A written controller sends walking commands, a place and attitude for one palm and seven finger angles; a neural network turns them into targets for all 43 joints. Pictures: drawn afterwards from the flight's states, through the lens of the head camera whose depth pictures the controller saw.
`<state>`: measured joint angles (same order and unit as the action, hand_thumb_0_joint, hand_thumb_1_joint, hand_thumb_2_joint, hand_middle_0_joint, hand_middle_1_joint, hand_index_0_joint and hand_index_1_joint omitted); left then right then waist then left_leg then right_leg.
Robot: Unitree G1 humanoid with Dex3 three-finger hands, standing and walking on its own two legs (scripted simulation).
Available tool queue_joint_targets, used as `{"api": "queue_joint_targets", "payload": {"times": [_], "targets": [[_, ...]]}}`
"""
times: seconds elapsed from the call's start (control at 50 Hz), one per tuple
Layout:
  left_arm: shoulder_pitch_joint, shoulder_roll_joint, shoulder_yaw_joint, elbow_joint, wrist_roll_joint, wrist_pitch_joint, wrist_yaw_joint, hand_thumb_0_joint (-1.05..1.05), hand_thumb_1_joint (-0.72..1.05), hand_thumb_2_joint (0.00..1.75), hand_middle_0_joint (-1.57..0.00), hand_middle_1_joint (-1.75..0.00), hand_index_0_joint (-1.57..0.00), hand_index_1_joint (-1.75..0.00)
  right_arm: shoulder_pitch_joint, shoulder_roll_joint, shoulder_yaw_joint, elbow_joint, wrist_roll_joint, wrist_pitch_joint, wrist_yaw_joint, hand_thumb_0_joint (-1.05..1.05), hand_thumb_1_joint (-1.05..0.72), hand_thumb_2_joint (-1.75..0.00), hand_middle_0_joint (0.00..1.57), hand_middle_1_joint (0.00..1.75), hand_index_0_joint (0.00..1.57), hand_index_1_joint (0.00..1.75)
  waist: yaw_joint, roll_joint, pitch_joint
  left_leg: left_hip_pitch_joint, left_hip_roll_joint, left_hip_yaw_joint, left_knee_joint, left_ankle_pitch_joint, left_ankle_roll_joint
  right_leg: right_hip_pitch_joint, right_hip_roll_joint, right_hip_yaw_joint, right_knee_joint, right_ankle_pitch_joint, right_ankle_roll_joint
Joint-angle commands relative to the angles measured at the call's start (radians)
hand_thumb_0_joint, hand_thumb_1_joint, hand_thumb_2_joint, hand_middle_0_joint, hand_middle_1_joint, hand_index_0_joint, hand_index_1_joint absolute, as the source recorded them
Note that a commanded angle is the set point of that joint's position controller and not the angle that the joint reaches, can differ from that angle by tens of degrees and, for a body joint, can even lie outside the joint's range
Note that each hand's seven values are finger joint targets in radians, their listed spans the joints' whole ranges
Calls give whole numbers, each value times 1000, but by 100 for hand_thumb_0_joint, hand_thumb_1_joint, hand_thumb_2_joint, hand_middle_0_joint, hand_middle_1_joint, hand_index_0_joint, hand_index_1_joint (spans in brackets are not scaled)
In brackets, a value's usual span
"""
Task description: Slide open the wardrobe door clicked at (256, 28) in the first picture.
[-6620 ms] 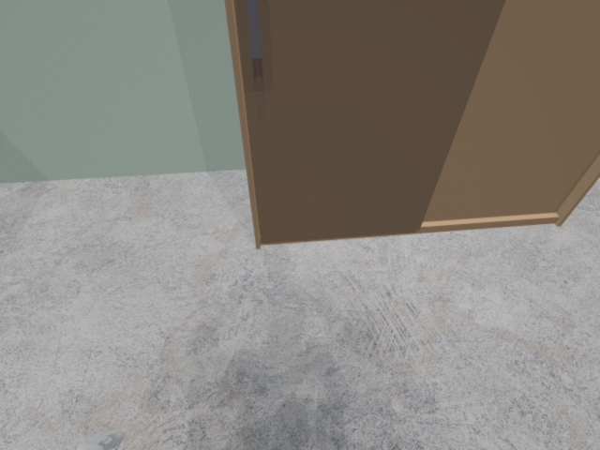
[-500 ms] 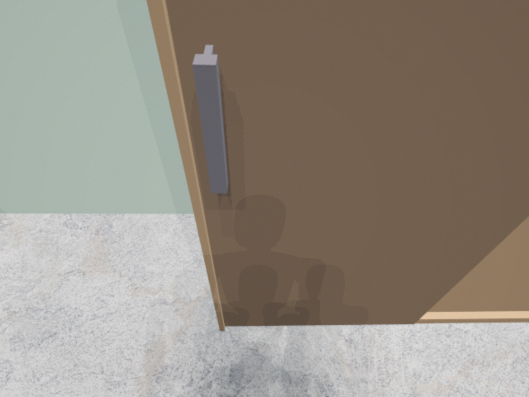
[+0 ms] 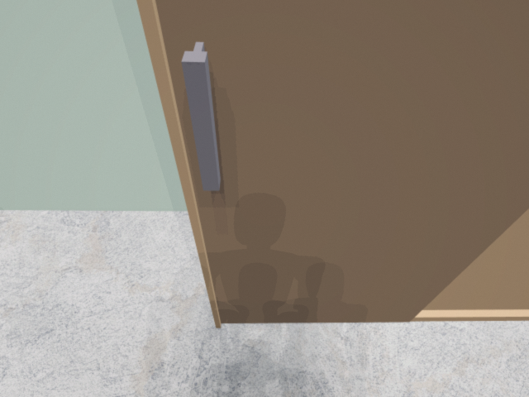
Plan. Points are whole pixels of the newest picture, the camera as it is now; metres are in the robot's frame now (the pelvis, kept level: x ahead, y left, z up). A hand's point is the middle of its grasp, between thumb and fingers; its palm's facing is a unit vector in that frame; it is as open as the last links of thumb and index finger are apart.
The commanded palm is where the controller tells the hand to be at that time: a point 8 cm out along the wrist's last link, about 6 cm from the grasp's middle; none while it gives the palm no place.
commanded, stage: look again from close up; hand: left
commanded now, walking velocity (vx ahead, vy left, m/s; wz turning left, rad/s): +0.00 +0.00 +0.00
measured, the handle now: (206, 123) +0.45 +0.12 +0.19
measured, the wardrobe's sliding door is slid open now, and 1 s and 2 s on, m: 0.00 0.00 0.00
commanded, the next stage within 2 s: raise the hand with hooked fingers in 0.28 s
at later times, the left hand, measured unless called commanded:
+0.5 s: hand out of the picture +0.08 +0.19 -0.12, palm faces +0.18 -0.94 -0.28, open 7.3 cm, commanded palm +0.10 +0.21 -0.05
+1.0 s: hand (125, 376) +0.14 +0.18 +0.04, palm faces +0.28 -0.95 -0.10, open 9.8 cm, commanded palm +0.13 +0.23 +0.04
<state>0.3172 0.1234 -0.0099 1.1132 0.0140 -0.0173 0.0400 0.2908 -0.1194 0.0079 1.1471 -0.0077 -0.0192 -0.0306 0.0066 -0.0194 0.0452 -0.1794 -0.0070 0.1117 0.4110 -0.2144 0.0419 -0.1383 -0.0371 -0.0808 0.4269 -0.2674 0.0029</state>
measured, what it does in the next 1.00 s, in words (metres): lowers itself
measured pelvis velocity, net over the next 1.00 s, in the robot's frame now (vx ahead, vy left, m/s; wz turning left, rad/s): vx -0.03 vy -0.05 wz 0.07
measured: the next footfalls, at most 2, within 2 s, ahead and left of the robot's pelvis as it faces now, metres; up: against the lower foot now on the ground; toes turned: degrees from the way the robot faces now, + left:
none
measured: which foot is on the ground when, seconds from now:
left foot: down 0.00-1.00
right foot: down 0.00-1.00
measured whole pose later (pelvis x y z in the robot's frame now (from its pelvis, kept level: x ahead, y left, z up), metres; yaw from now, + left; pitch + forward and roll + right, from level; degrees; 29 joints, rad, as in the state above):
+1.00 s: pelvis -0.03 -0.05 -0.06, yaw +4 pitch +5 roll -1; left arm 0.45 0.23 0.22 -0.13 -0.29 -0.44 -0.16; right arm 0.18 -0.24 0.01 0.63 0.03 -0.35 -0.05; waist 0.08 0.03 -0.05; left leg -0.65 0.06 -0.02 0.97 -0.41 -0.03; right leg -0.55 -0.01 -0.20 0.95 -0.50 -0.08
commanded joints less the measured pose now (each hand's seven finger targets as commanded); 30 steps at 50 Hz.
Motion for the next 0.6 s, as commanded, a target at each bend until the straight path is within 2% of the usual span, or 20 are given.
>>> {"api": "queue_joint_targets", "payload": {"times": [0.0, 0.04, 0.06, 0.1, 0.16, 0.34, 0.36, 0.38, 0.4, 0.42, 0.44, 0.46, 0.48, 0.5, 0.52, 0.54, 0.56, 0.58], "targets": [[91, 84, 14, -14, 1, -7, 5, 0, 90, 90, -20, -30, -20, -30, 63, -89, -11, -29, -3, -15, -2, 0, -90, -90, 20, 30, 20, 30, 2, 18, 38, 0, 119, -120, -87, 114, -2, -56, -87, 90, -84, 109, -36], [92, 84, 15, -13, 0, -8, 4, 0, 90, 90, -20, -30, -20, -30, 65, -91, -12, -28, -4, -15, -2, 0, -90, -90, 20, 30, 20, 30, 0, 22, 31, 6, 119, -121, -87, 119, -3, -55, -86, 91, -84, 113, -36], [92, 84, 15, -14, 2, -8, 5, 0, 90, 90, -20, -30, -20, -30, 69, -85, -12, -27, -3, -14, -2, 0, -90, -90, 20, 30, 20, 30, 1, 4, 43, -2, 120, -121, -85, 115, -3, -52, -83, 89, -87, 114, -35], [94, 85, 14, -14, 1, -9, 5, 0, 90, 90, -20, -30, -20, -30, 66, -91, -12, -27, -3, -16, -2, 0, -90, -90, 20, 30, 20, 30, 1, 13, 29, 6, 119, -119, -84, 127, -4, -50, -86, 92, -85, 123, -36], [96, 81, 15, -13, 2, -9, 5, 0, 90, 90, -20, -30, -20, -30, 65, -84, -12, -26, -3, -14, -3, 0, -90, -90, 20, 30, 20, 30, 4, 10, 48, -2, 121, -118, -88, 109, -4, -58, -84, 91, -93, 107, -37], [94, 83, 17, -12, 0, -9, 3, 0, 90, 90, -20, -30, -20, -30, 61, -92, -13, -27, -5, -14, -3, 0, -90, -90, 20, 30, 20, 30, 2, 26, 40, 9, 121, -119, -94, 105, -8, -63, -82, 96, -94, 99, -39], [59, 258, 14, -89, 18, -29, 3, 0, 90, 90, -20, -30, -20, -30, 30, -209, -34, -140, -15, -23, 6, 0, -90, -90, 20, 30, 20, 30, -23, 60, 69, 16, 81, -154, -42, 259, -28, -65, -70, 99, -69, 228, -41], [-667, 338, 90, -1563, -182, -195, 28, 0, 88, 89, -20, -32, -20, -32, -38, -283, 11, -471, 57, -171, -44, 0, -90, -90, 20, 30, 20, 30, -119, 143, -405, 204, 20, -57, 2, 255, -1, -105, 42, 60, -10, 223, -36], [-290, 302, 65, -1412, -134, -110, 77, 0, 85, 88, -20, -33, -20, -33, -28, -243, -2, -449, 49, -271, -62, 0, -90, -90, 20, 30, 20, 30, -38, 273, -407, 296, 47, -68, -43, 297, -30, -113, 38, 44, 88, 54, -54], [-139, 141, 16, -1090, -118, -38, 99, 0, 83, 87, -21, -34, -21, -34, -57, -227, 5, -360, 38, -289, -55, 0, -90, -90, 20, 30, 20, 30, -35, 154, -219, 138, 58, -61, -71, 176, -25, -177, 31, 32, 97, -17, -49], [8, 8, -81, -1099, -144, 27, 101, 0, 81, 86, -21, -36, -21, -36, -57, -214, -14, -407, 66, -288, -47, 0, -90, -90, 20, 30, 20, 30, -46, 91, -81, 18, 63, -102, -66, 41, -10, -187, 30, 4, 69, -27, -47], [26, -34, -111, -1159, -152, 55, 99, 0, 78, 85, -21, -37, -21, -37, -75, -217, -9, -465, 90, -294, -61, 0, -90, -90, 20, 30, 20, 30, -47, 2, 9, -73, 53, -115, -48, -58, -3, -212, 26, -9, 53, -27, -40], [-46, 17, -93, -1292, -165, -1, 99, 0, 76, 84, -21, -39, -21, -39, -65, -252, -13, -505, 81, -331, -64, 0, -90, -90, 20, 30, 20, 30, -70, -26, -34, -62, 42, -127, -6, -112, 1, -225, 13, -7, 41, -66, -27], [2, 97, -16, -1319, -147, -48, 106, 0, 74, 83, -21, -40, -21, -40, -43, -257, -34, -504, 62, -360, -68, 0, -90, -90, 20, 30, 20, 30, -57, -33, -96, -55, 29, -129, 33, -99, 2, -235, 21, -6, 52, -77, -23], [16, 116, -4, -1333, -126, -81, 107, 0, 71, 82, -21, -42, -21, -42, -37, -268, -47, -519, 42, -376, -62, 0, -90, -90, 20, 30, 20, 30, -63, -59, -125, -85, 20, -138, 74, -69, -1, -273, 25, -10, 81, -67, -20], [63, 88, 4, -1290, -127, -109, 93, 0, 69, 81, -22, -43, -22, -43, -39, -251, -56, -536, 26, -383, -52, 0, -90, -90, 20, 30, 20, 30, -55, -123, -114, -127, 15, -143, 119, -37, -4, -316, 28, -17, 111, -64, -18], [195, 70, 31, -1194, -139, -144, 63, 0, 67, 80, -22, -45, -22, -45, -45, -245, -66, -560, 26, -387, -33, 0, -90, -90, 20, 30, 20, 30, -13, -138, -100, -170, 10, -137, 152, 6, -13, -316, 29, -13, 133, -54, -24], [273, 37, 41, -1115, -167, -197, 22, 0, 64, 79, -22, -47, -22, -47, -70, -234, -71, -565, 23, -387, -14, 0, -90, -90, 20, 30, 20, 30, 6, -205, -68, -231, 14, -130, 209, 10, -25, -362, 23, -14, 172, -45, -19]]}}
